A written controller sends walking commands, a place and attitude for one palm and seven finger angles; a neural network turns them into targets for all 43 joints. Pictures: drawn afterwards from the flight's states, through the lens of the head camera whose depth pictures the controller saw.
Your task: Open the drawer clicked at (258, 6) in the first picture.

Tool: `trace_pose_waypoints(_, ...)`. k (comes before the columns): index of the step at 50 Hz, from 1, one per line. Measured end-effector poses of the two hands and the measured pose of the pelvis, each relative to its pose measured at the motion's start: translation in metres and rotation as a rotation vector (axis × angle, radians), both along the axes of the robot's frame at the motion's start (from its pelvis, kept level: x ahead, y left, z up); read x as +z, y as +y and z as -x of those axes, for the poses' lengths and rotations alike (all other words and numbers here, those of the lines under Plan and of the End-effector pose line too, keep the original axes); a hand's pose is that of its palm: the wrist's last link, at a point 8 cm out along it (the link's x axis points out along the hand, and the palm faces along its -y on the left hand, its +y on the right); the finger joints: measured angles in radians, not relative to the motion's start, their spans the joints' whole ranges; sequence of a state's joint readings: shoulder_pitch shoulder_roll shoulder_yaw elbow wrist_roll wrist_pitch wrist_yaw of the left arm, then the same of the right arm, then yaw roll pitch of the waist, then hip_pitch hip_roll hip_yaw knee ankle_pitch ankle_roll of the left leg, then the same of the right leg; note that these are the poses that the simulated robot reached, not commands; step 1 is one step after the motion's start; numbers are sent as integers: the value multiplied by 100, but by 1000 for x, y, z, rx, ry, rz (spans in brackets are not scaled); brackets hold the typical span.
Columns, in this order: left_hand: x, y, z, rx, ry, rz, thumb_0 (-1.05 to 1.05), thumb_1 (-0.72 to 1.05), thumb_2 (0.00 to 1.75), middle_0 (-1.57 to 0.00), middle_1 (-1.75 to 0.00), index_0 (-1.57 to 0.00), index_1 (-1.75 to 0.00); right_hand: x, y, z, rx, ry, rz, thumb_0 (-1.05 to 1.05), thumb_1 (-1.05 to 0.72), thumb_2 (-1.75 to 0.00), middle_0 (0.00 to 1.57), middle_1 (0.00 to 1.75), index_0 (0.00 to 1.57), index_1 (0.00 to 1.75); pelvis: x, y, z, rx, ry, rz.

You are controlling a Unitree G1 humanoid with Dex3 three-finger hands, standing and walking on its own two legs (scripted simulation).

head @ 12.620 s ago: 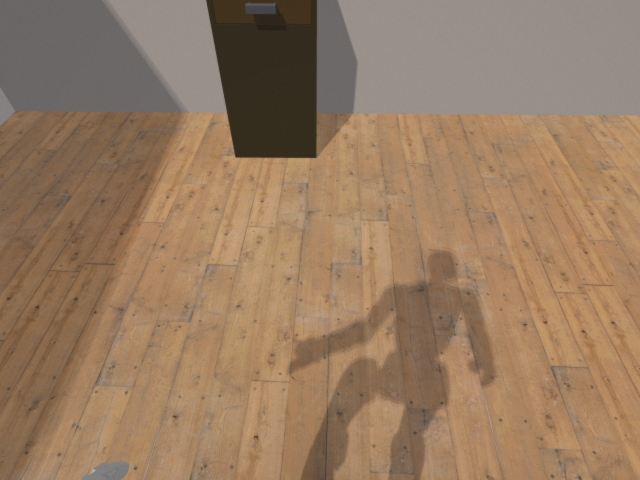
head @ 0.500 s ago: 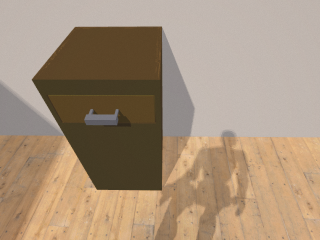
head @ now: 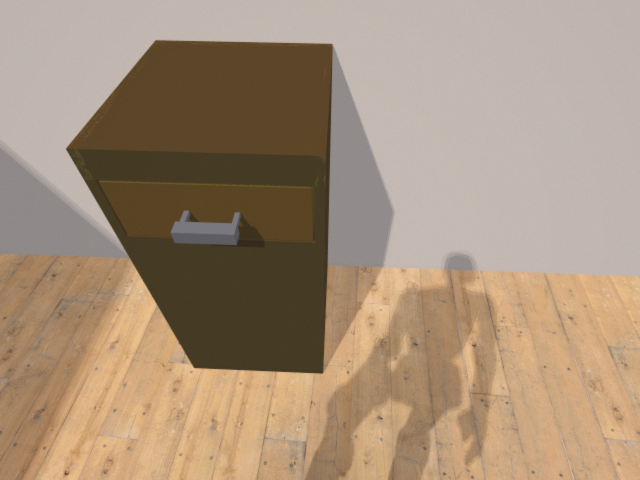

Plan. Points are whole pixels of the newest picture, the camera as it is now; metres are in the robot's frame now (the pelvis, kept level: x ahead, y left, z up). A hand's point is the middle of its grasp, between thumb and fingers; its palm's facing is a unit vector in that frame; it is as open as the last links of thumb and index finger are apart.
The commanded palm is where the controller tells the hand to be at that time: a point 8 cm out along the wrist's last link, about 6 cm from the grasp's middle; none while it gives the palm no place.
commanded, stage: look again from close up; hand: left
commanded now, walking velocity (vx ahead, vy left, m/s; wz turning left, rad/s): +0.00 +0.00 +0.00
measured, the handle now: (208, 224) +0.54 +0.24 -0.04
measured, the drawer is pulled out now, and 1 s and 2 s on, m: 0.00 0.00 0.00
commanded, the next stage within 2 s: raise the hand with hooked fingers in 0.32 s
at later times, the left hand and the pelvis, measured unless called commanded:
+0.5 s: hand out of the picture +0.04 +0.18 -0.15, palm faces -0.06 -0.95 -0.32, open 7.3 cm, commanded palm +0.12 +0.21 -0.06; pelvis +0.01 +0.00 +0.00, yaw -2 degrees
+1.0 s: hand (163, 437) +0.18 +0.22 -0.06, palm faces +0.02 -0.08 -1.00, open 9.5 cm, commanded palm +0.18 +0.21 +0.01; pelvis +0.00 -0.01 -0.04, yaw -2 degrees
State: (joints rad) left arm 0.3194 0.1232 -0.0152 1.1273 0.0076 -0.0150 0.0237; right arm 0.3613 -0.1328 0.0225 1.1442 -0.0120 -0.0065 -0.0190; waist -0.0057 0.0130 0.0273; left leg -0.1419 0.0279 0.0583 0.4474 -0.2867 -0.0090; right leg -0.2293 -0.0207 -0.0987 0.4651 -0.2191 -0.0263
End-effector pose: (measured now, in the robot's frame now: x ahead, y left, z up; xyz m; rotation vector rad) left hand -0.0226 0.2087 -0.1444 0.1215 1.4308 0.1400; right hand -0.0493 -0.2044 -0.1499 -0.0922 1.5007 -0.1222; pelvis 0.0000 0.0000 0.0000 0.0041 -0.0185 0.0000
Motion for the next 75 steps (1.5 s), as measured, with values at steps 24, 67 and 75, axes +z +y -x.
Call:
trace_pose_waypoints(24,13,9,-39,-99,-105,-83,4,94,90,-21,-30,-20,-30,0,-6,-52,14,-145,44,2,-93,-90,20,30,20,30,-3,0,-15,-23,3,5)
trace_pose_waypoints(67,192,8,-246,-1075,-972,-1091,0,2,52,-29,-87,-28,-87,20,-17,-207,159,-560,12,1,-90,-90,20,30,20,30,-21,2,-8,-37,132,-16)
trace_pose_waypoints(75,213,24,-266,-1015,-991,-1156,0,-16,44,-30,-99,-29,-99,29,-36,-215,132,-584,79,1,-91,-90,20,30,19,30,-17,6,-7,-26,112,-12)
